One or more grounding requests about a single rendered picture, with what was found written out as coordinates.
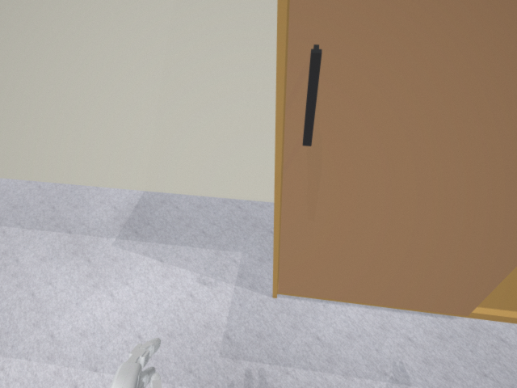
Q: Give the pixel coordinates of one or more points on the wardrobe door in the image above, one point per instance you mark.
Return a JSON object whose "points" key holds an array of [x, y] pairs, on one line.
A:
{"points": [[504, 296], [407, 196]]}

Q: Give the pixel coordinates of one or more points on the handle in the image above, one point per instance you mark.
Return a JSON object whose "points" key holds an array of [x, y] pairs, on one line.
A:
{"points": [[314, 71]]}

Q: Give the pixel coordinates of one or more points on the robot left hand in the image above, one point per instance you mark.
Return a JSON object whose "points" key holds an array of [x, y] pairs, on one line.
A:
{"points": [[130, 374]]}

